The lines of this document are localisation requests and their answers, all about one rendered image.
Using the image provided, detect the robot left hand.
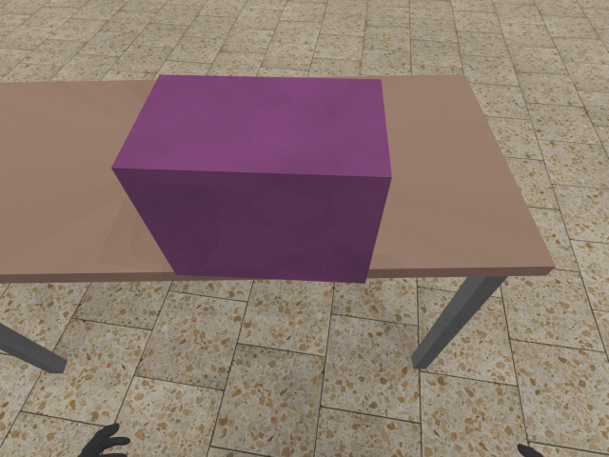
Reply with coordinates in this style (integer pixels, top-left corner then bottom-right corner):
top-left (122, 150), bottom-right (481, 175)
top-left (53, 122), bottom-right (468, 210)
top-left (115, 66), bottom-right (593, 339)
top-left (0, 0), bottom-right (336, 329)
top-left (78, 423), bottom-right (130, 457)

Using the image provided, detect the carton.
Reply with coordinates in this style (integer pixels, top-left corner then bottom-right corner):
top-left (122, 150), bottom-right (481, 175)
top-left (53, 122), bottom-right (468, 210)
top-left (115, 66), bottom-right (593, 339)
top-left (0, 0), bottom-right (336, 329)
top-left (111, 74), bottom-right (392, 284)

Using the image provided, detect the table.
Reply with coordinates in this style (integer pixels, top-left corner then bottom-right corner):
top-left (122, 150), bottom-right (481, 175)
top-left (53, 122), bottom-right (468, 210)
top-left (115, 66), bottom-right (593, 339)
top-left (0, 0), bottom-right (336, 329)
top-left (0, 74), bottom-right (556, 373)

